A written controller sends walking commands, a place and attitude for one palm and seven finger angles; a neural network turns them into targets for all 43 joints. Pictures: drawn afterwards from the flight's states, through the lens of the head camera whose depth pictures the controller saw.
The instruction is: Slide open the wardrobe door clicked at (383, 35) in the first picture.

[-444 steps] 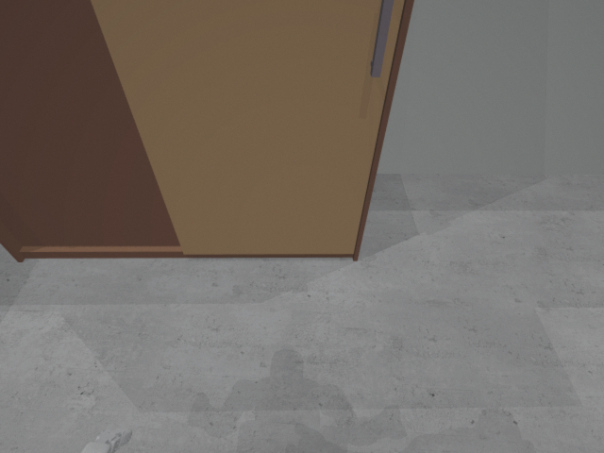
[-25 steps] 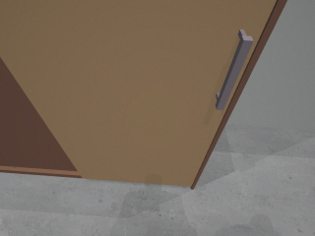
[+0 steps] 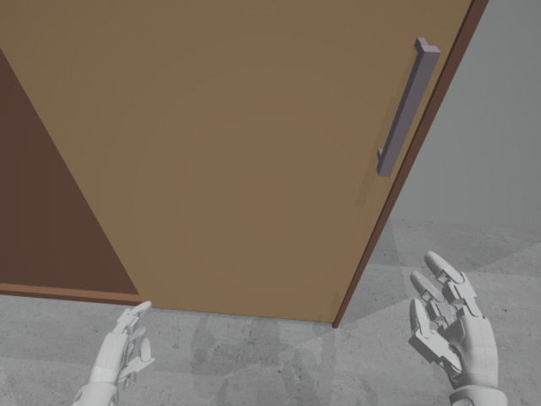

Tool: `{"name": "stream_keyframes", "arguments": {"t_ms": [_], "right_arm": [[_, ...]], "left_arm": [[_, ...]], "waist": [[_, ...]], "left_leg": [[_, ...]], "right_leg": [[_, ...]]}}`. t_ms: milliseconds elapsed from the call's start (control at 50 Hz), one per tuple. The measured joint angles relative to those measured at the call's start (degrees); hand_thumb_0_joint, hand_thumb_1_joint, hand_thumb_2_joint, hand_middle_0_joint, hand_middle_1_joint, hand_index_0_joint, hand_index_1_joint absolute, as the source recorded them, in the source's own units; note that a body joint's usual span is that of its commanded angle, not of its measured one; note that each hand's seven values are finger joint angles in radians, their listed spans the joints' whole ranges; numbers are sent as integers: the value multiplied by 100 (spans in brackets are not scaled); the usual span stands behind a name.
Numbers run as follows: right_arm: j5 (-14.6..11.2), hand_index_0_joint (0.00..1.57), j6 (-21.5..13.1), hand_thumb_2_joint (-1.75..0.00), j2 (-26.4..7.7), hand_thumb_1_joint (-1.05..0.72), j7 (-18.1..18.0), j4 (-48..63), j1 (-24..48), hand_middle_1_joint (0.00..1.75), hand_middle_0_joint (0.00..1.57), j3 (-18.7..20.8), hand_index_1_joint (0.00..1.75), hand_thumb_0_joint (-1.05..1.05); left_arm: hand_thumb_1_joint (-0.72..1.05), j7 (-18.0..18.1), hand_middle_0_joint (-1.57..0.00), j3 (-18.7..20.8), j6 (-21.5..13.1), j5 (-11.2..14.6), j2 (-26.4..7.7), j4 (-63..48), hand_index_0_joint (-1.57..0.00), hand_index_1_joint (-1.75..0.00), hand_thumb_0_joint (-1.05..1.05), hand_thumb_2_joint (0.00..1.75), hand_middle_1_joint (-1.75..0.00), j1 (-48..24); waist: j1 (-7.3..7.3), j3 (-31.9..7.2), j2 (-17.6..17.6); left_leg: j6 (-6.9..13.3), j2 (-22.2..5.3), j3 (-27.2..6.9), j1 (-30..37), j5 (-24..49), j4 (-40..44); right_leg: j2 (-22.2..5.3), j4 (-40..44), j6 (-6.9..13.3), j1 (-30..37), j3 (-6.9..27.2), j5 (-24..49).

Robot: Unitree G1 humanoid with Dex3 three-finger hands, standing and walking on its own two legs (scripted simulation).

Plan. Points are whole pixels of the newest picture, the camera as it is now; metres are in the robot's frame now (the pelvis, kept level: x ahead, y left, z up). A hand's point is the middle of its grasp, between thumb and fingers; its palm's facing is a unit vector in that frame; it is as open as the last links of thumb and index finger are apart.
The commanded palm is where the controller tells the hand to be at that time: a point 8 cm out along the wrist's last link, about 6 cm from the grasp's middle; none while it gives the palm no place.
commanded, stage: raise the hand with hooked fingers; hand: right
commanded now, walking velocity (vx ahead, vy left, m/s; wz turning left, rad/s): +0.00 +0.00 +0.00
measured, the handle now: (400, 113) +0.53 -0.16 +0.19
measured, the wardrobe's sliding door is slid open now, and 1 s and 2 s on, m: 0.00 0.00 0.00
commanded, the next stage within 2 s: move the hooked fingers beside the handle in 1.80 s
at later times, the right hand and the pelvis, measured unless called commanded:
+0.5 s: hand (465, 339) +0.22 -0.22 +0.07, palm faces -0.02 +1.00 -0.03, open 10.8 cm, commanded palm +0.17 -0.28 +0.09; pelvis -0.02 -0.01 -0.01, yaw -1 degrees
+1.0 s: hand out of the picture +0.24 -0.29 +0.18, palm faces +0.11 +0.99 -0.06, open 13.6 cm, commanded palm +0.21 -0.33 +0.17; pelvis +0.00 -0.03 +0.02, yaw -2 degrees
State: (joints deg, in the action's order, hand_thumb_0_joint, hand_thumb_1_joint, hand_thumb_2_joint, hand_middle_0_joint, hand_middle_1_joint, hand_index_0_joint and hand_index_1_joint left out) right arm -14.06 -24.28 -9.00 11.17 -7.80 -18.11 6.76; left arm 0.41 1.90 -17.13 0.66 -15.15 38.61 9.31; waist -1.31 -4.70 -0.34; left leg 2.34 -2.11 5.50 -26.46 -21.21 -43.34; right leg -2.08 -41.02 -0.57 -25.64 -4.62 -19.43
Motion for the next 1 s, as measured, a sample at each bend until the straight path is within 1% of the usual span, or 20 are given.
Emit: {"name": "stream_keyframes", "arguments": {"t_ms": [40,80,120,160,200,240,300,340,360,420,480,520,580,620,660,720,780,860,940,1000], "right_arm": [[-5,22,-279,-82,-17,-72,557,-54,-215,43,22,46,43,1],[-26,22,-171,-80,-93,-67,807,-23,-528,46,22,72,46,1],[-80,23,44,-78,-159,-62,780,72,-823,49,23,132,49,1],[-118,23,174,-76,-212,-57,550,284,-1012,52,23,232,52,1],[-131,24,120,-74,-266,-52,299,576,-1053,55,24,329,55,2],[-157,24,-28,-72,-319,-47,182,882,-938,58,24,356,58,2],[-194,24,-97,-69,-417,-40,359,1143,-455,62,24,253,62,2],[-159,24,117,-67,-540,-36,603,1091,-28,65,24,164,65,2],[-139,24,311,-66,-616,-33,729,998,175,67,24,143,67,2],[-175,25,1102,-63,-810,-26,930,703,507,71,25,226,71,1],[-405,26,1687,-60,-830,-19,792,610,418,76,26,532,76,1],[-514,26,1772,-58,-783,-15,573,748,242,79,26,784,79,1],[-519,27,1569,-55,-761,-8,339,1039,70,83,27,1040,83,1],[-483,27,1410,-53,-778,-3,340,1125,84,86,27,1109,86,1],[-463,27,1381,-51,-795,2,461,1121,196,89,27,1100,89,1],[-457,27,1580,-48,-860,9,747,973,457,94,27,1018,94,1],[-460,28,1881,-45,-980,16,930,864,682,98,28,1006,98,0],[-530,29,2111,-41,-1131,25,937,872,956,104,29,1223,104,0],[-611,30,2311,-37,-1219,34,952,817,1356,110,30,1510,110,0],[-590,30,2619,-35,-1302,40,1072,634,1677,114,30,1591,114,0]], "left_arm": [[90,-85,-20,63,44,10,-66,-360,-20,-30,1,90,-30,-120],[90,-94,-20,105,174,35,-145,-678,-20,-30,1,90,-30,-162],[90,-43,-19,127,265,66,-201,-901,-20,-30,1,90,-30,-144],[90,33,-19,113,280,73,-213,-995,-20,-30,1,90,-30,-87],[90,102,-19,36,236,79,-182,-954,-20,-30,1,90,-30,-19],[90,159,-19,-113,162,86,-127,-824,-20,-30,1,90,-30,42],[90,241,-19,-395,76,113,3,-570,-20,-30,1,90,-30,90],[90,287,-20,-561,76,138,127,-436,-20,-30,1,90,-30,131],[90,306,-20,-628,93,153,191,-390,-21,-30,1,90,-30,161],[90,340,-20,-748,176,176,344,-337,-21,-30,1,90,-30,319],[90,348,-20,-739,200,167,374,-335,-21,-30,2,90,-30,549],[90,327,-20,-672,153,157,331,-311,-21,-30,2,90,-30,707],[90,287,-20,-561,36,128,182,-222,-21,-30,2,90,-30,881],[90,275,-20,-507,-35,129,41,-145,-21,-30,2,90,-30,914],[90,299,-20,-467,-90,147,-101,-80,-21,-30,2,90,-30,873],[90,397,-20,-428,-149,201,-239,-26,-21,-30,2,90,-30,714],[90,489,-20,-426,-196,223,-255,-60,-21,-30,2,90,-30,518],[90,529,-20,-491,-241,214,-145,-179,-20,-30,2,90,-30,328],[90,509,-20,-605,-215,216,-50,-260,-20,-30,2,90,-30,216],[90,509,-20,-696,-116,248,-13,-281,-20,-30,1,90,-30,141]], "waist": [[50,-43,-106],[138,-37,-180],[243,6,-205],[353,66,-184],[444,126,-124],[498,173,-39],[484,255,117],[405,284,202],[350,294,233],[175,274,281],[44,218,295],[29,186,278],[110,182,234],[176,205,232],[236,256,255],[297,329,283],[321,370,273],[362,378,215],[465,376,224],[540,399,273]], "left_leg": [[22,-2,-36,-341,-146,-402],[37,-16,-34,-561,-267,-706],[41,-31,21,-664,-349,-891],[49,-29,123,-682,-388,-974],[61,-17,249,-632,-395,-982],[60,-6,361,-559,-384,-955],[46,8,464,-430,-333,-868],[36,28,458,-369,-271,-769],[32,38,433,-341,-226,-704],[-11,53,292,-245,-78,-461],[-48,69,136,-84,36,-201],[-69,77,71,37,76,-61],[-95,71,54,222,97,89],[-115,58,88,340,102,167],[-138,45,125,459,115,243],[-169,24,145,636,159,377],[-187,18,121,831,225,548],[-192,19,84,1129,307,798],[-193,25,93,1409,386,1036],[-200,15,118,1545,445,1174]], "right_leg": [[-30,-393,-7,-323,-23,-154],[-40,-702,-10,-550,-10,-268],[-40,-928,1,-701,54,-345],[-50,-1100,-4,-804,163,-397],[-62,-1224,-5,-859,293,-426],[-67,-1304,0,-880,409,-436],[-65,-1332,10,-847,518,-413],[-57,-1263,21,-801,531,-361],[-53,-1197,26,-764,515,-323],[-52,-896,54,-580,373,-203],[-52,-569,83,-323,210,-116],[-49,-408,97,-166,140,-90],[-31,-268,116,17,121,-83],[-11,-229,132,97,155,-86],[9,-202,153,176,191,-86],[41,-101,182,326,209,-56],[61,77,199,534,181,1],[81,366,192,866,140,90],[94,598,183,1139,145,169],[116,734,189,1262,167,235]]}}
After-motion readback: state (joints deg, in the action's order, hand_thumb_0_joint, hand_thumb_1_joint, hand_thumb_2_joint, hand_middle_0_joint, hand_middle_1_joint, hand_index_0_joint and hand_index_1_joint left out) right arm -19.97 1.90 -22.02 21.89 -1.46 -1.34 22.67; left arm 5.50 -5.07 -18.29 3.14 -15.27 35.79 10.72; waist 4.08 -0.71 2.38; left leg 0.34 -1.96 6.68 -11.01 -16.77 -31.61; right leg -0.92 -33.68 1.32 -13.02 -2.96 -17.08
